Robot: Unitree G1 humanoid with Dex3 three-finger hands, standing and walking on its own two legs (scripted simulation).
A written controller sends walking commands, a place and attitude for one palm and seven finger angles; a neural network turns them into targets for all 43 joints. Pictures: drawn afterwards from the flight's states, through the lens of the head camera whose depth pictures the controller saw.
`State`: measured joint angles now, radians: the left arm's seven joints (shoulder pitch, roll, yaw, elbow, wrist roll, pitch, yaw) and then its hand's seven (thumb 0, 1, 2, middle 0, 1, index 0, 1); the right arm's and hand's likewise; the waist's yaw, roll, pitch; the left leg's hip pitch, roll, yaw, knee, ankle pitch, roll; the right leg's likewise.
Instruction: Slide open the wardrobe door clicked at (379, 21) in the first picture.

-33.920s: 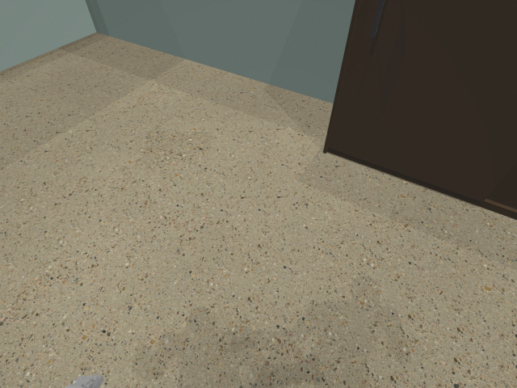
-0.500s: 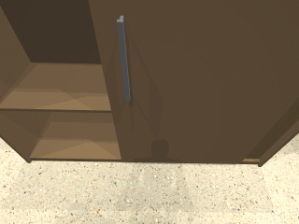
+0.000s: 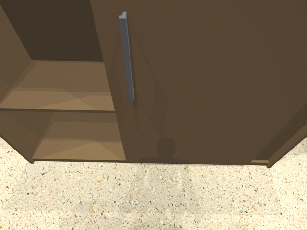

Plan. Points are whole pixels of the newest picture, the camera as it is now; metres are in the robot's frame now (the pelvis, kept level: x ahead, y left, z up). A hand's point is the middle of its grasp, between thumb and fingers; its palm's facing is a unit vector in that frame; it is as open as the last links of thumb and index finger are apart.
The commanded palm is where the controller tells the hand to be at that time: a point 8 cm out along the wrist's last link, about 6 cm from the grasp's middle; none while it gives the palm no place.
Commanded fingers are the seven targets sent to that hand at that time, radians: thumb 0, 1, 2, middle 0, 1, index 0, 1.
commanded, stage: look to check the result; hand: left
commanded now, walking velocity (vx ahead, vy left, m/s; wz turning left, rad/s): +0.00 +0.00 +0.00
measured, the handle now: (128, 62) +0.60 +0.12 +0.10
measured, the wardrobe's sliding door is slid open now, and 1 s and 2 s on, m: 0.67 0.67 0.67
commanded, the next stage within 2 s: stand and wait in 0.20 s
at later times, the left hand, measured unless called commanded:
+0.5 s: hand out of the picture +0.02 +0.17 -0.18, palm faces +0.01 -0.98 -0.20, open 7.4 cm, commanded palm none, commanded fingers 0.00 0.90 0.90 -0.20 -0.30 -0.20 -0.30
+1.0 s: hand out of the picture +0.04 +0.19 -0.17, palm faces +0.01 -0.97 -0.24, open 7.4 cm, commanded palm none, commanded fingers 0.00 0.90 0.90 -0.20 -0.30 -0.20 -0.30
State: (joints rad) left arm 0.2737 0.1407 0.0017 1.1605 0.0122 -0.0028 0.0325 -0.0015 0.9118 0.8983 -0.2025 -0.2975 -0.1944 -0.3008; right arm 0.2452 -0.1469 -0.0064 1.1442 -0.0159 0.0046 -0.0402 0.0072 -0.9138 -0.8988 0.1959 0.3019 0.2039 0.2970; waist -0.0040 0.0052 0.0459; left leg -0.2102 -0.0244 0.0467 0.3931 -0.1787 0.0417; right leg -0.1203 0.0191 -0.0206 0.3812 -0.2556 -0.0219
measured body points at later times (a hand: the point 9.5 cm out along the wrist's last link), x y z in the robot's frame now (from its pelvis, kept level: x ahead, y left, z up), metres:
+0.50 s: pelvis +0.01 -0.01 +0.00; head +0.03 -0.01 +0.45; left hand +0.02 +0.22 -0.16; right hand +0.02 -0.24 -0.16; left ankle +0.02 +0.09 -0.74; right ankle -0.03 -0.10 -0.74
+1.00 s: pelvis +0.01 -0.01 +0.00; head +0.02 -0.01 +0.45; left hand +0.04 +0.24 -0.15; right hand +0.04 -0.26 -0.15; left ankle +0.02 +0.09 -0.74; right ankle -0.03 -0.10 -0.74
